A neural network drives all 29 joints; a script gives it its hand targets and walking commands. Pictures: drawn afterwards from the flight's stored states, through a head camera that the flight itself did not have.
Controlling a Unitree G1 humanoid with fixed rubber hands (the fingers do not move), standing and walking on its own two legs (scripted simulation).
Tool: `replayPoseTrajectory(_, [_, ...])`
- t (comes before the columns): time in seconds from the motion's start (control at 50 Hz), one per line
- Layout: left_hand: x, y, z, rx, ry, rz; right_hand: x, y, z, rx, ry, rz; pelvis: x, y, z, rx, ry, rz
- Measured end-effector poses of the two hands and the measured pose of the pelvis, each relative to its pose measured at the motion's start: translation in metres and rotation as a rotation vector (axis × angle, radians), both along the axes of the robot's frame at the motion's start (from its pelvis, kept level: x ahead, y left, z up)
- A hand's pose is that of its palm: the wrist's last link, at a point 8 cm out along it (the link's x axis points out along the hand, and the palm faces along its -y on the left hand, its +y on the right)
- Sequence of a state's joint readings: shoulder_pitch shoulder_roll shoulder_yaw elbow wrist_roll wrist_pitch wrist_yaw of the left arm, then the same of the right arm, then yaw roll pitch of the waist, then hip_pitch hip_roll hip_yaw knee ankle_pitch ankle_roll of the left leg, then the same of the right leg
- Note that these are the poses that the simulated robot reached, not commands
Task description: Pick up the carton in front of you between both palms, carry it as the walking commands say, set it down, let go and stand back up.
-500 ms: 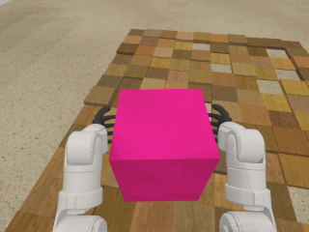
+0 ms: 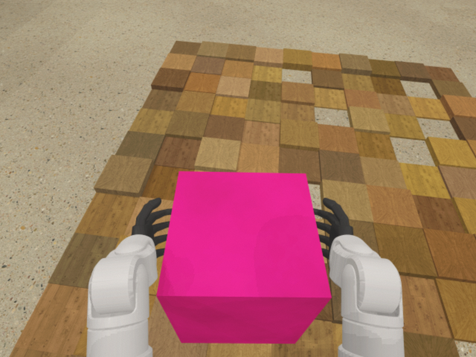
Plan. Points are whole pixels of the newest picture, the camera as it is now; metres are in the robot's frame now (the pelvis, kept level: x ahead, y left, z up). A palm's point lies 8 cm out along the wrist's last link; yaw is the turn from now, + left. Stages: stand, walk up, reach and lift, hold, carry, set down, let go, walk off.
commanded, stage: carry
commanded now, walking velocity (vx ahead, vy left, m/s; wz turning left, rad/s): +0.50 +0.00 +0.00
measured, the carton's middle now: (240, 262) +0.28 +0.00 -0.01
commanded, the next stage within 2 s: none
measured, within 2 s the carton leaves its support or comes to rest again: neither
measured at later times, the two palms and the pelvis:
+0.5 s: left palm (187, 115) +0.56 +0.12 +0.07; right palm (321, 111) +0.60 -0.18 +0.07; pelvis +0.31 -0.06 +0.01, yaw +5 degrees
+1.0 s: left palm (186, 49) +0.89 +0.16 +0.05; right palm (289, 52) +0.87 -0.14 +0.06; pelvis +0.63 +0.03 -0.01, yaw -1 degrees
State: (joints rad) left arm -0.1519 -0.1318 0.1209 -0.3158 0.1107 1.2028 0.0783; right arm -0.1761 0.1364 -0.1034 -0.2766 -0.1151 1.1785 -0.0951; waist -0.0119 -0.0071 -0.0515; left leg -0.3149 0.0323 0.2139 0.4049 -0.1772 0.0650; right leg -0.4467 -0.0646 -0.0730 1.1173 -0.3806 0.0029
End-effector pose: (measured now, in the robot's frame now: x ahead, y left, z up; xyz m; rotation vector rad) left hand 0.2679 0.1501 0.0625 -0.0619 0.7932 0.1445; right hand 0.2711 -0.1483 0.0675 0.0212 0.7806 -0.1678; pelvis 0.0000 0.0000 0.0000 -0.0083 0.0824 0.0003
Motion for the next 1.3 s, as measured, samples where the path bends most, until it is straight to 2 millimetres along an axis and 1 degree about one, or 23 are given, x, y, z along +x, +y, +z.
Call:
replayPoseTrajectory(0.1, [0.059, -0.004, 0.018, 0.000, -0.045, -0.017, 0.055, -0.004, 0.020, -0.006, -0.044, -0.012, 0.061, -0.002, 0.008, -0.016, 0.000, 0.010])
replayPoseTrajectory(0.16, [0.096, -0.008, 0.026, 0.005, -0.082, -0.009, 0.096, -0.008, 0.028, -0.004, -0.081, -0.002, 0.103, -0.007, 0.006, -0.012, -0.008, 0.013])
replayPoseTrajectory(0.2, [0.123, -0.012, 0.029, 0.011, -0.102, -0.001, 0.124, -0.012, 0.030, 0.000, -0.102, 0.007, 0.133, -0.013, 0.002, -0.006, -0.015, 0.014])
replayPoseTrajectory(0.26, [0.166, -0.022, 0.026, 0.025, -0.120, 0.010, 0.171, -0.022, 0.023, 0.011, -0.119, 0.020, 0.181, -0.025, -0.008, 0.006, -0.026, 0.022])
replayPoseTrajectory(0.3, [0.198, -0.030, 0.021, 0.044, -0.123, 0.014, 0.205, -0.030, 0.014, 0.029, -0.124, 0.024, 0.214, -0.033, -0.019, -0.001, -0.036, 0.030])
replayPoseTrajectory(0.34, [0.228, -0.036, 0.015, 0.059, -0.096, 0.019, 0.237, -0.036, 0.003, 0.044, -0.096, 0.029, 0.240, -0.041, -0.021, -0.027, -0.035, 0.049])
replayPoseTrajectory(0.38, [0.249, -0.039, 0.008, 0.053, -0.051, 0.039, 0.263, -0.039, -0.002, 0.034, -0.051, 0.053, 0.258, -0.048, -0.016, -0.008, -0.024, 0.066])
replayPoseTrajectory(0.42, [0.263, -0.039, 0.005, 0.055, -0.007, 0.057, 0.285, -0.038, -0.005, 0.042, -0.008, 0.065, 0.275, -0.053, -0.007, 0.001, -0.016, 0.079])
replayPoseTrajectory(0.5, [0.292, -0.034, 0.013, 0.059, 0.013, 0.094, 0.324, -0.032, 0.001, 0.045, 0.012, 0.100, 0.313, -0.057, 0.009, 0.025, -0.005, 0.084])
replayPoseTrajectory(0.58, [0.334, -0.030, 0.028, 0.059, -0.031, 0.100, 0.366, -0.028, 0.016, 0.040, -0.033, 0.109, 0.356, -0.053, 0.016, 0.031, -0.003, 0.072])
replayPoseTrajectory(0.66, [0.387, -0.026, 0.041, 0.045, -0.099, 0.071, 0.410, -0.025, 0.033, 0.028, -0.100, 0.078, 0.404, -0.043, 0.014, 0.011, -0.011, 0.059])
replayPoseTrajectory(0.7, [0.416, -0.023, 0.043, 0.034, -0.123, 0.050, 0.432, -0.023, 0.039, 0.018, -0.124, 0.055, 0.431, -0.035, 0.011, -0.005, -0.018, 0.048])
replayPoseTrajectory(0.76, [0.462, -0.016, 0.039, 0.015, -0.136, 0.010, 0.468, -0.016, 0.042, -0.001, -0.137, 0.016, 0.476, -0.021, 0.003, -0.036, -0.035, 0.026])
replayPoseTrajectory(0.8, [0.495, -0.010, 0.032, -0.001, -0.138, -0.017, 0.493, -0.010, 0.040, -0.017, -0.139, -0.012, 0.508, -0.009, -0.005, -0.049, -0.057, -0.002])
replayPoseTrajectory(0.82, [0.513, -0.007, 0.027, -0.004, -0.147, -0.036, 0.506, -0.007, 0.037, -0.019, -0.148, -0.031, 0.524, -0.002, -0.013, -0.058, -0.067, -0.021])
replayPoseTrajectory(0.86, [0.547, -0.003, 0.016, -0.013, -0.137, -0.067, 0.530, -0.003, 0.027, -0.038, -0.135, -0.054, 0.550, 0.008, -0.023, -0.038, -0.063, -0.028])
replayPoseTrajectory(0.94, [0.593, 0.001, -0.006, -0.020, -0.016, -0.089, 0.568, 0.002, 0.003, -0.032, -0.015, -0.086, 0.594, 0.021, -0.018, -0.038, -0.038, -0.026])
replayPoseTrajectory(1.0, [0.626, 0.008, -0.014, -0.007, 0.023, -0.091, 0.602, 0.008, -0.006, -0.023, 0.024, -0.084, 0.626, 0.027, -0.012, -0.047, -0.023, -0.017])
replayPoseTrajectory(1.08, [0.673, 0.017, -0.013, 0.003, -0.006, -0.056, 0.660, 0.017, -0.007, -0.013, -0.005, -0.049, 0.675, 0.028, -0.013, -0.042, -0.010, -0.007])
replayPoseTrajectory(1.14, [0.713, 0.021, -0.011, 0.009, -0.049, -0.020, 0.709, 0.020, -0.007, -0.005, -0.049, -0.015, 0.718, 0.024, -0.018, -0.028, -0.008, 0.001])
replayPoseTrajectory(1.18, [0.741, 0.021, -0.009, 0.014, -0.074, 0.004, 0.744, 0.020, -0.008, 0.002, -0.074, 0.008, 0.750, 0.019, -0.023, -0.012, -0.015, 0.008])
replayPoseTrajectory(1.26, [0.803, 0.018, -0.007, 0.045, -0.109, 0.051, 0.819, 0.018, -0.014, 0.027, -0.109, 0.056, 0.823, 0.006, -0.036, 0.007, -0.052, 0.052])
replayPoseTrajectory(1.3, [0.831, 0.018, -0.007, 0.058, -0.092, 0.069, 0.854, 0.019, -0.016, 0.041, -0.093, 0.073, 0.851, 0.002, -0.034, 0.003, -0.048, 0.063])
